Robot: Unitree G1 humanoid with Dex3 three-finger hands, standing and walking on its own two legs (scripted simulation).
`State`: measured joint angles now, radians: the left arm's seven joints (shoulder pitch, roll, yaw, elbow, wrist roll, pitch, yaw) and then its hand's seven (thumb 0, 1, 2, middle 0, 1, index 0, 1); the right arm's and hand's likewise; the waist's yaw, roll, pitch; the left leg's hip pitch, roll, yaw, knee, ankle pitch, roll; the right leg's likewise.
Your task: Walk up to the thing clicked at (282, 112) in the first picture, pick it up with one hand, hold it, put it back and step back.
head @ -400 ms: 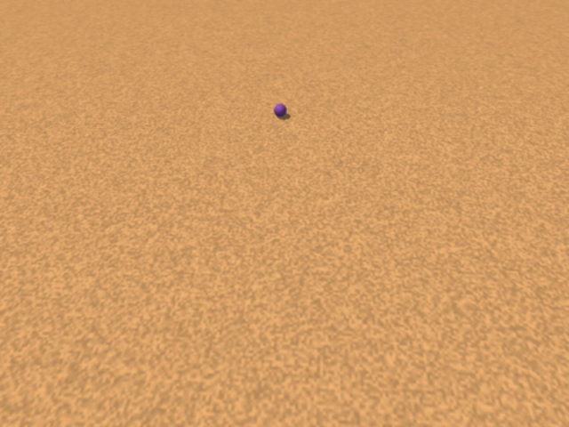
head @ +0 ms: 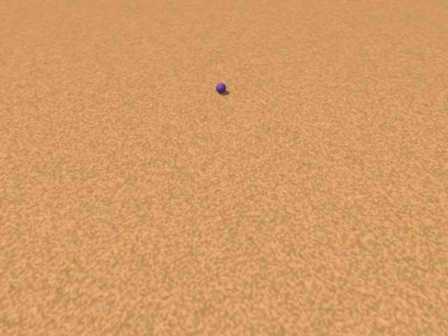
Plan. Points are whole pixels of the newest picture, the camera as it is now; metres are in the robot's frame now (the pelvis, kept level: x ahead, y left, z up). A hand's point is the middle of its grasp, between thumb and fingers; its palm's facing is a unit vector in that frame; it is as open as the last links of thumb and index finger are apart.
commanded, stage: stand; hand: left
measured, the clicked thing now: (220, 88) +2.06 +0.00 -0.74
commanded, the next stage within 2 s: walk up in 0.72 s
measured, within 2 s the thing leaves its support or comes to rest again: neither
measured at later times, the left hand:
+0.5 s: hand out of the picture +0.08 +0.25 -0.16, palm faces -0.04 -0.94 -0.34, open 7.4 cm
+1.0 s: hand (91, 334) +0.18 +0.28 -0.13, palm faces -0.31 -0.86 -0.42, open 7.4 cm
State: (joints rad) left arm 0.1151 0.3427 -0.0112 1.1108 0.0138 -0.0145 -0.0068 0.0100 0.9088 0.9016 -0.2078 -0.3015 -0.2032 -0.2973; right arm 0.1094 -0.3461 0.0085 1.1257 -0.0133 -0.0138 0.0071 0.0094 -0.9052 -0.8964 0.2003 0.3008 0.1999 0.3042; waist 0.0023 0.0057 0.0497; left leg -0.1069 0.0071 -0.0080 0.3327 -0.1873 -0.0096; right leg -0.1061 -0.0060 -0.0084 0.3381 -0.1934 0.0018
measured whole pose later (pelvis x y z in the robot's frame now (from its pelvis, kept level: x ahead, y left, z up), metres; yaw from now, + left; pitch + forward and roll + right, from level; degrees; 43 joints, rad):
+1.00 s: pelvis +0.05 +0.01 -0.01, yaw -15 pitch +1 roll +0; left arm 0.23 0.43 0.04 1.06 0.01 -0.01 -0.07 0.02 0.91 0.90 -0.21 -0.30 -0.20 -0.30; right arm 0.19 -0.47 -0.11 0.93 -0.04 -0.04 0.10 0.01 -0.90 -0.90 0.20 0.30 0.20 0.30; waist -0.05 0.07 -0.03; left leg -0.06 0.03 0.16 0.36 -0.33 0.03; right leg -0.48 -0.08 -0.05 0.86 -0.37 -0.01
